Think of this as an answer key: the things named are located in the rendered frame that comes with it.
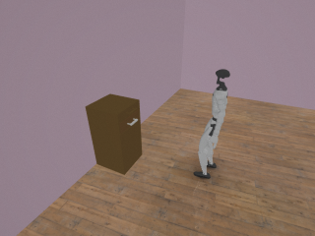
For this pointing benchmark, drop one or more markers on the robot right shin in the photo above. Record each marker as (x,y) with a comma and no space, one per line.
(210,154)

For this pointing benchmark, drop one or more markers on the robot left forearm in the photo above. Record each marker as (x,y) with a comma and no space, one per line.
(220,120)

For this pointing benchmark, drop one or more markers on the cabinet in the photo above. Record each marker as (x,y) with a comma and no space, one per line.
(113,150)

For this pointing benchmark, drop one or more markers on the left robot hand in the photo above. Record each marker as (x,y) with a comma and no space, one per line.
(213,139)

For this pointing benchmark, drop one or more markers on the drawer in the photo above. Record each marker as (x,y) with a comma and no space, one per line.
(124,125)

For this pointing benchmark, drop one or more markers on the right robot foot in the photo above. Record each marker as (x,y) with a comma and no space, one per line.
(212,165)

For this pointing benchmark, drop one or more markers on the left robot upper arm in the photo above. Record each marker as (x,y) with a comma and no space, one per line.
(220,102)

